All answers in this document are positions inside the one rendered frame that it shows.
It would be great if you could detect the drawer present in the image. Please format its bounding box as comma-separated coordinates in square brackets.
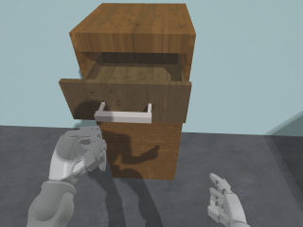
[59, 52, 192, 123]

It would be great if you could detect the handle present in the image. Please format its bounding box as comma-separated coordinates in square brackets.
[94, 102, 152, 124]

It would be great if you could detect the robot right hand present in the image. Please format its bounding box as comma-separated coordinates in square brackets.
[207, 173, 247, 227]

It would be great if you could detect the left robot forearm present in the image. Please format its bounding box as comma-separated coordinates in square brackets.
[27, 180, 77, 227]

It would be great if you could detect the robot left hand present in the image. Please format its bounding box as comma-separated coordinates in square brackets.
[48, 125, 107, 186]

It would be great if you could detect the cabinet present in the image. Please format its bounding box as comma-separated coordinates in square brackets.
[69, 3, 196, 181]

